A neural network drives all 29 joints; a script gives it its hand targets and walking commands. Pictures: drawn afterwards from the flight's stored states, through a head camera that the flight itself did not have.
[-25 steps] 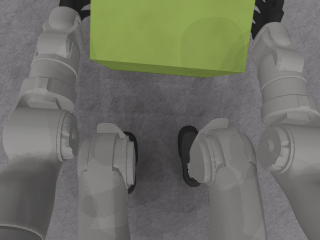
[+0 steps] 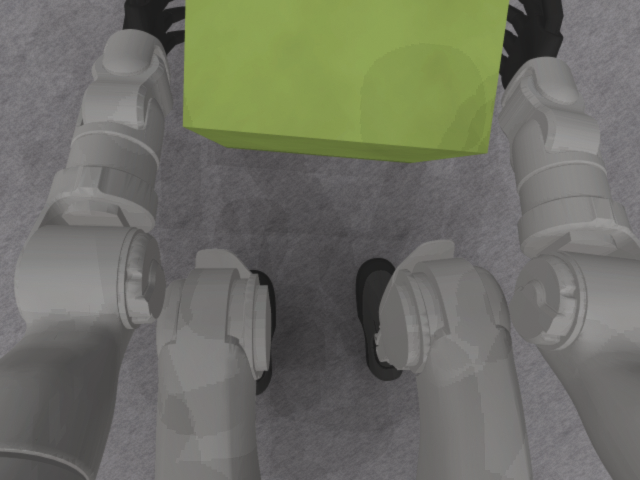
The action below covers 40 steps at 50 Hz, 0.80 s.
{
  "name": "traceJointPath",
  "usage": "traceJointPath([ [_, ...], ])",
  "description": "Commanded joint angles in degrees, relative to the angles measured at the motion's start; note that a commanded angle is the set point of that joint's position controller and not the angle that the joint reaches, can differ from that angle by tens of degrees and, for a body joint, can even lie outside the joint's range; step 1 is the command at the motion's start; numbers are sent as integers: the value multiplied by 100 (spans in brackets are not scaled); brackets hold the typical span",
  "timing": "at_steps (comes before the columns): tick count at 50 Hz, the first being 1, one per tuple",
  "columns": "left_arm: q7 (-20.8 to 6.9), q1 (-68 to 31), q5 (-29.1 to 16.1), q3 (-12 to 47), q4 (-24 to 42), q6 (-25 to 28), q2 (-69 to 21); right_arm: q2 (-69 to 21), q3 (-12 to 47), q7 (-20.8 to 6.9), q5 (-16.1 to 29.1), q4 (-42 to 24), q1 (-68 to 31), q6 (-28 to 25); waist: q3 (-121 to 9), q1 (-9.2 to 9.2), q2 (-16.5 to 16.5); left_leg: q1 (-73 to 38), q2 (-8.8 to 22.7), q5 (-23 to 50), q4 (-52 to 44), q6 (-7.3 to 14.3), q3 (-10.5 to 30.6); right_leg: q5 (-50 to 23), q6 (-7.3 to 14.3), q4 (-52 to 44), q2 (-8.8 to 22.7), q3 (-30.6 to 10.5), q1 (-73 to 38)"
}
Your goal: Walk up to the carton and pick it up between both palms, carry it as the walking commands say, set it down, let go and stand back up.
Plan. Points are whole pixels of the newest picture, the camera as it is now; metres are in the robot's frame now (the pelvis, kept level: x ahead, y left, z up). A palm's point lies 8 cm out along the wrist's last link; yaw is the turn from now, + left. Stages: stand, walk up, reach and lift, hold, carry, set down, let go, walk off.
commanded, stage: set down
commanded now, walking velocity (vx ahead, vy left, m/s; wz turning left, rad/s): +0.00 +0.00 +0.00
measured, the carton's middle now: (337, 22) +0.58 -0.02 -0.23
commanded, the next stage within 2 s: none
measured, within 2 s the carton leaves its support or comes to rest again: neither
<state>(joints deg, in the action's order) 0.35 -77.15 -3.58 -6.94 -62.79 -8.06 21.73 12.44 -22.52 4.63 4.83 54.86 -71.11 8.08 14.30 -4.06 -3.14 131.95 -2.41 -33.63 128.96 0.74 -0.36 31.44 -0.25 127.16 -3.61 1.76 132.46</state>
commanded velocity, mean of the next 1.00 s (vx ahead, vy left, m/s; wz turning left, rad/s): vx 0.00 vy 0.00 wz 0.00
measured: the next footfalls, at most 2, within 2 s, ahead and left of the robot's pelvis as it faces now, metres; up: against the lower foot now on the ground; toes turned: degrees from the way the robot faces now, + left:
none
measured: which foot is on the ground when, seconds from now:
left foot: down 0.00-1.00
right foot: down 0.00-1.00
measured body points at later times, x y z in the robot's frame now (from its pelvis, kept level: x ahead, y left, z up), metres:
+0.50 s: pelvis +0.00 +0.00 +0.00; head +0.36 +0.02 +0.27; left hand +0.53 +0.18 -0.19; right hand +0.50 -0.21 -0.17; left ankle +0.11 +0.11 -0.32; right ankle +0.12 -0.11 -0.32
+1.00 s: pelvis +0.00 +0.00 -0.01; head +0.36 +0.01 +0.24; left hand +0.54 +0.23 -0.19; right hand +0.50 -0.24 -0.18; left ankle +0.11 +0.11 -0.32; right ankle +0.12 -0.11 -0.32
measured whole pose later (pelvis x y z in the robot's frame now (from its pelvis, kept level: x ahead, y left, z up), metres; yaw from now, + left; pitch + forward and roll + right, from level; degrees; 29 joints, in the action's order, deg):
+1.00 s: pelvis +0.00 +0.00 -0.01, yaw +1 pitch +28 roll -1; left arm 1.0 -75.9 -13.2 -3.7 -55.9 -6.5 31.7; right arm 19.8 -12.4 6.6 14.7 49.8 -69.5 6.0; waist 29.9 -3.7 -1.9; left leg 125.6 -3.0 -35.4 132.8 0.7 -0.4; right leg 33.8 -0.1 131.1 -2.7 2.2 125.6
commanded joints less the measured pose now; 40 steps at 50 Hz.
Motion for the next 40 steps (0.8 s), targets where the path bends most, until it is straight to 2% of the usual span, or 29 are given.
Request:
traceJointPath([
  [1,-1203,-2363,-133,1141,511,19,-4198,-4448,2059,-1323,185,-84,-2602,190,-4938,351,576,-2589,-188,970,-1371,163,-66,-861,-53,-1094,-192,116,-2436],
  [2,-1185,-2644,-66,1072,922,85,-4127,-4604,2090,-1312,222,-55,-2716,213,-4974,595,534,-2385,-222,994,-1349,180,-75,-806,-31,-1047,-194,50,-2409],
  [4,-1184,-2617,-180,1137,590,15,-3932,-4170,1916,-1220,188,89,-2652,185,-4897,242,559,-2545,-135,932,-1337,154,85,-760,-29,-976,-159,173,-2281],
  [5,-1133,-2501,-231,1220,624,32,-3811,-3825,1826,-1177,178,-88,-2542,122,-5039,178,904,-2630,-115,908,-1305,68,-5,-788,-6,-954,-144,85,-2157],
  [7,-1039,-2455,-152,1028,706,120,-3213,-3727,1768,-1123,151,197,-2109,104,-5059,326,681,-2611,-126,955,-1281,35,-58,-869,-49,-992,-117,33,-2505],
  [10,-744,-2250,-223,934,457,228,-2409,-2550,1539,-809,87,78,-2198,-106,-4992,223,511,-2702,-42,1107,-1368,62,136,-1015,-150,-935,-86,125,-2594],
  [12,-407,-2162,-239,728,352,335,-1537,-1751,1392,-565,199,392,-1796,-231,-5397,230,746,-3180,21,949,-1390,-77,19,-861,-110,-976,-73,154,-2702],
  [13,-199,-1980,-260,546,251,398,-604,-1021,1227,-395,273,330,-1761,-267,-5206,552,996,-3145,-4,808,-1403,7,22,-627,-128,-996,35,64,-2710],
  [15,101,-1868,-494,606,410,537,87,-260,1112,-90,325,654,-1333,-444,-5130,148,736,-3185,52,584,-1553,46,195,-591,-122,-1068,35,150,-2644],
  [16,182,-1436,-584,608,-50,559,420,72,1250,7,470,828,-1270,-494,-5354,377,744,-3357,71,828,-1386,13,137,-633,-111,-1140,88,38,-2967],
  [17,202,-1573,-744,717,188,578,464,54,1358,57,685,698,-1306,-523,-5863,268,666,-3533,142,1139,-1355,-16,206,-1004,-153,-1053,127,88,-3267],
  [18,266,-1606,-706,579,575,668,528,94,1479,98,820,313,-1378,-646,-6182,496,649,-3578,148,1579,-1223,-40,173,-1356,-162,-918,73,91,-3338],
  [19,346,-1626,-682,661,593,707,645,300,1410,140,900,430,-1233,-655,-6392,516,1109,-3946,143,1670,-1214,-102,102,-1433,-135,-1048,57,-14,-3285],
  [20,389,-1689,-683,577,719,726,866,452,1317,186,940,373,-1305,-685,-6611,318,804,-3736,174,1643,-1307,-51,241,-1627,-212,-870,109,124,-3528],
  [21,423,-1681,-603,542,708,731,1005,622,1229,236,939,381,-1291,-704,-6681,429,1095,-3859,171,1645,-1228,-69,111,-1593,-209,-956,110,26,-3359],
  [22,465,-1396,-583,391,543,712,1196,766,1315,309,883,315,-1136,-733,-6604,494,820,-3890,188,1779,-1202,-75,178,-1677,-222,-1033,96,-99,-3416],
  [23,430,-1683,-794,467,1163,729,922,1104,1054,335,827,-143,-1281,-804,-6781,88,744,-3644,184,1703,-1165,-63,204,-1792,-196,-951,150,-12,-3424],
  [24,435,-1574,-678,519,977,768,1082,889,1169,351,1033,-23,-1176,-788,-7166,175,935,-3799,187,1883,-1109,-71,124,-2142,-190,-922,96,-66,-3819],
  [25,380,-1538,-837,482,881,717,1178,811,1262,346,1015,-45,-1200,-753,-6892,196,664,-3640,190,1990,-1119,-8,195,-2119,-193,-861,106,50,-3518],
  [26,406,-1569,-891,475,1156,698,1069,1201,1012,345,982,-201,-1063,-800,-7307,10,767,-3756,190,1974,-1112,-93,162,-2206,-160,-907,152,-72,-3943],
  [27,385,-1754,-916,476,1456,687,1197,1262,958,353,1025,-901,-1508,-737,-7679,259,895,-4118,181,2101,-1092,-32,208,-2231,-248,-849,182,-26,-4022],
  [28,381,-1584,-944,524,1121,636,1200,1099,1130,325,1016,-386,-1154,-672,-7386,134,825,-4128,154,1882,-1147,-11,159,-1875,-176,-986,141,12,-3666],
  [30,337,-1663,-827,379,1700,636,1446,1207,1046,329,1019,-933,-1193,-673,-8279,55,677,-4403,212,2231,-928,-25,229,-2324,-151,-745,156,64,-4103],
  [33,274,-1582,-1117,439,1792,490,1395,1340,991,321,1125,-1270,-1070,-529,-8838,-11,834,-4877,217,2404,-908,-63,192,-2331,-137,-702,158,125,-4264],
  [34,247,-1402,-1078,427,1471,432,1321,1239,944,298,1052,-904,-945,-467,-8594,-142,861,-4761,237,2142,-883,-73,174,-2028,-62,-775,150,152,-4105],
  [35,250,-1418,-878,280,1493,403,1676,1373,1100,301,1090,-799,-797,-462,-8319,77,852,-4781,245,2327,-801,-119,142,-2349,-131,-734,121,53,-4244],
  [37,221,-1684,-1015,311,1766,384,1665,1406,1011,296,1131,-1178,-1046,-483,-8057,-169,730,-4360,221,2001,-887,-90,121,-2174,-98,-835,185,54,-4293],
  [38,195,-1429,-858,186,1432,372,1716,1394,1040,274,1231,-1248,-1130,-445,-7783,148,966,-4349,216,2004,-913,-54,88,-2175,-121,-784,149,27,-4125],
  [40,177,-1553,-904,339,1806,370,1755,1553,977,248,1118,-1341,-1130,-408,-8076,-3,915,-4437,214,2083,-837,-100,86,-2282,-157,-677,193,63,-4382],
])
